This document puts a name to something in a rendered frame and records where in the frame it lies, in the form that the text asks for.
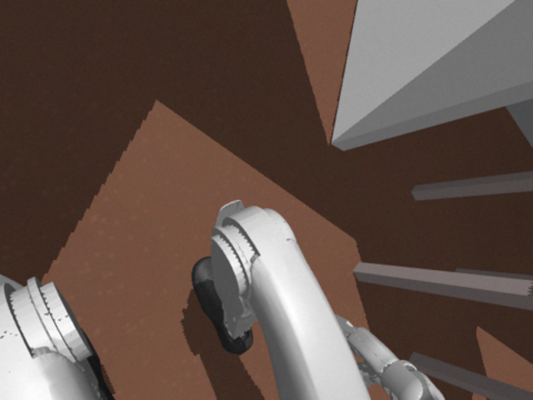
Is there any right robot foot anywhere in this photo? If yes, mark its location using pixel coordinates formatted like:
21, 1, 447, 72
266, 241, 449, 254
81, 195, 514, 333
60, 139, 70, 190
192, 257, 253, 354

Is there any right robot hand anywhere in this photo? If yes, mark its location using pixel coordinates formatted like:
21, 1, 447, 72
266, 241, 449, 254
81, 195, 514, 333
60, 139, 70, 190
335, 314, 399, 388

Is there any left robot foot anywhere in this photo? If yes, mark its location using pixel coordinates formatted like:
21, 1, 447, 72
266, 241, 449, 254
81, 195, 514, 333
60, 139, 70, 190
82, 330, 115, 400

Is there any right robot arm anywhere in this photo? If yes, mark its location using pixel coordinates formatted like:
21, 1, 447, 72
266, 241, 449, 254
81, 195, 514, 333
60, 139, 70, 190
381, 360, 445, 400

